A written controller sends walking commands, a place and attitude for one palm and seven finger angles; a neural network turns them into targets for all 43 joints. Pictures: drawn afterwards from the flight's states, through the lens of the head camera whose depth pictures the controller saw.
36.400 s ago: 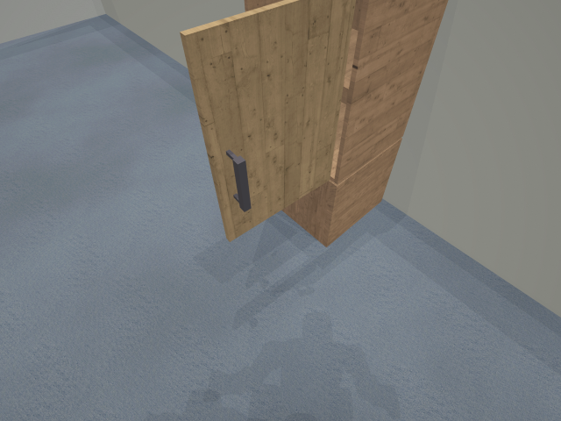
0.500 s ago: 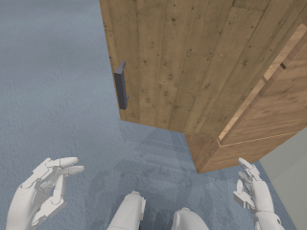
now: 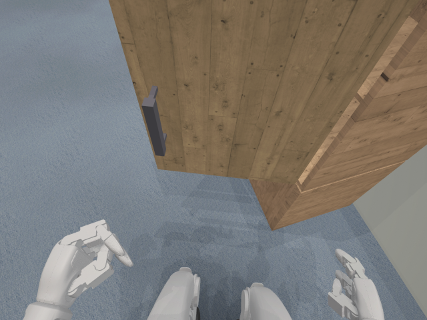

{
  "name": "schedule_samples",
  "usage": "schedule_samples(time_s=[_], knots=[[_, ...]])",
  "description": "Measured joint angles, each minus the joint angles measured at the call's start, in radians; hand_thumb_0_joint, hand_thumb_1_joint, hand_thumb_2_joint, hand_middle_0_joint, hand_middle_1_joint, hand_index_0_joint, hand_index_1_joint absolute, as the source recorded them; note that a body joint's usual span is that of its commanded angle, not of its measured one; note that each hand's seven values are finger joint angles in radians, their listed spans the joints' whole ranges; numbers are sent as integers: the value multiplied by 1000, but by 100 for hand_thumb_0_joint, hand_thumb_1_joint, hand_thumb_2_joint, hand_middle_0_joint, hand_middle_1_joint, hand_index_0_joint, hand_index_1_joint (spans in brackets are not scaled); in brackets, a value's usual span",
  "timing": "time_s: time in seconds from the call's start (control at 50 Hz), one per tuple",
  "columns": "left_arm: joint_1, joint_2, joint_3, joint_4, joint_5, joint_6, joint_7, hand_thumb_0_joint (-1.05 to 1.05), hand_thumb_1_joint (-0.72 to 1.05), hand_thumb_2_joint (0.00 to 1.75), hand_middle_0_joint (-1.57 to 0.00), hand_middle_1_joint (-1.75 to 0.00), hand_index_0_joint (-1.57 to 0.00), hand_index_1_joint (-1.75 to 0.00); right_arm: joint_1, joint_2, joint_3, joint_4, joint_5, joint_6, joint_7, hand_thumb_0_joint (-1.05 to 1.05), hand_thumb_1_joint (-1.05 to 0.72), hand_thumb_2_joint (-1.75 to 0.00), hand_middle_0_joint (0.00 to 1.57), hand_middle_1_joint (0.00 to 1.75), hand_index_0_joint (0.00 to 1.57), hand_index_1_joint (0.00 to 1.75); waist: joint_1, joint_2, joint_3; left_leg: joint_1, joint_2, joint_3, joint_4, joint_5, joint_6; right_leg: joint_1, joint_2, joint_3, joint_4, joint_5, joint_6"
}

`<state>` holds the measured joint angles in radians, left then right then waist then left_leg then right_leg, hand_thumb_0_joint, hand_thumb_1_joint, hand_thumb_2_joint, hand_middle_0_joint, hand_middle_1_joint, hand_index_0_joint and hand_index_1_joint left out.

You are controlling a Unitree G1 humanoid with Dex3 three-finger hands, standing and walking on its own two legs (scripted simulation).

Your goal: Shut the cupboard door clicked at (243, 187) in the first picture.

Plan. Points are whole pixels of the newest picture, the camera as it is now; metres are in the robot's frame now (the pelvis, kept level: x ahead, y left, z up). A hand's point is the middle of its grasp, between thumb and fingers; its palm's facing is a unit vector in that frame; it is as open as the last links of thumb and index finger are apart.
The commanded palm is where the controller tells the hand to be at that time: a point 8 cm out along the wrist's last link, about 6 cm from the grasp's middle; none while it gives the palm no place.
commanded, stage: raise the hand and make a fist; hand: left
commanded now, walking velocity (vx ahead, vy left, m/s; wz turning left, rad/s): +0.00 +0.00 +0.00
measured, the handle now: (157, 123) +0.49 +0.17 +0.03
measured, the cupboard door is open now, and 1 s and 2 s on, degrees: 66 66 66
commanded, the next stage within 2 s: bring the fist close to the handle in 0.86 s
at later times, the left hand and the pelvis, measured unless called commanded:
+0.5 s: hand (94, 244) +0.22 +0.21 +0.06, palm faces -0.02 -1.00 -0.03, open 3.1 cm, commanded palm +0.20 +0.25 +0.06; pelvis +0.00 +0.01 +0.01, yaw +0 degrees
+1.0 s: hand (116, 245) +0.23 +0.18 +0.05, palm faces -0.05 -1.00 -0.01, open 3.1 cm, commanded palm +0.22 +0.23 +0.06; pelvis +0.01 +0.00 +0.01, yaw +0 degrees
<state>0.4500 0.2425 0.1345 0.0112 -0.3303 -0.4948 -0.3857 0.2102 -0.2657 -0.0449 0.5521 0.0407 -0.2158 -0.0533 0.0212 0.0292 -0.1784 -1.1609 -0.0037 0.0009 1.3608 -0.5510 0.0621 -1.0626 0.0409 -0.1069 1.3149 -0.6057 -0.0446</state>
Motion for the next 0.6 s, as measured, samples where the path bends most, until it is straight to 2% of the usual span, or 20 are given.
schedule_samples(time_s=[0.06, 0.14, 0.2, 0.32, 0.38, 0.48, 0.52, 0.6], knots=[[-10, 14, -13, -46, 17, 32, 35, 2, 90, 90, -105, -123, -105, -123, -15, 14, 3, -20, 0, 6, 2, 1, -90, -90, 20, 30, 20, 30, -5, -6, 4, 5, 1, 2, -2, 3, 5, 6, 1, 2, -6, 8, 5], [-4, 18, 8, -103, 23, 50, 108, 2, 90, 90, -113, -131, -113, -131, -20, 42, 18, -45, -3, 29, 13, 1, -90, -90, 20, 30, 20, 30, -6, -4, -8, 40, -1, 4, -35, 16, 9, 43, 0, 6, -45, 24, 12], [-2, 13, 15, -88, 32, 66, 135, 2, 90, 90, -118, -137, -118, -137, -15, 52, 39, -62, -3, 46, 21, 1, -90, -90, 20, 30, 20, 30, -3, 6, -24, 62, -7, 2, -62, 27, 13, 68, -4, 5, -75, 36, 18], [-33, 14, -30, 12, 61, 96, 108, 2, 90, 90, -126, -146, -126, -145, -6, 45, 77, -89, -8, 43, 20, 1, -90, -90, 20, 30, 20, 30, -2, 7, -18, 63, -13, -3, -71, 35, 18, 74, -9, 0, -88, 43, 23], [-51, 22, -37, 4, 62, 74, 105, 2, 90, 90, -128, -148, -128, -147, -2, 42, 79, -83, -14, 35, 19, 1, -90, -90, 21, 30, 21, 30, -3, -5, -9, 50, -10, -6, -57, 30, 16, 62, -6, -3, -77, 39, 21], [-73, 30, -10, -48, 53, 33, 127, 2, 90, 90, -129, -149, -129, -149, 5, 33, 65, -59, -19, 43, 31, 1, -90, -90, 21, 30, 21, 30, -7, -1, -10, 43, -8, -11, -43, 20, 12, 58, -4, -7, -67, 31, 18], [-79, 31, -2, -44, 52, 44, 127, 2, 90, 90, -130, -150, -130, -149, 9, 29, 60, -55, -15, 54, 35, 1, -90, -90, 20, 30, 20, 30, -9, 7, -14, 48, -7, -9, -48, 19, 12, 62, -3, -5, -71, 30, 19], [-73, 28, -8, -3, 49, 104, 109, 2, 90, 90, -130, -150, -130, -150, 23, 25, 55, -60, -3, 72, 33, 1, -90, -90, 20, 30, 20, 30, -13, 18, -21, 64, -6, -1, -69, 22, 14, 72, -1, 4, -87, 33, 19]])
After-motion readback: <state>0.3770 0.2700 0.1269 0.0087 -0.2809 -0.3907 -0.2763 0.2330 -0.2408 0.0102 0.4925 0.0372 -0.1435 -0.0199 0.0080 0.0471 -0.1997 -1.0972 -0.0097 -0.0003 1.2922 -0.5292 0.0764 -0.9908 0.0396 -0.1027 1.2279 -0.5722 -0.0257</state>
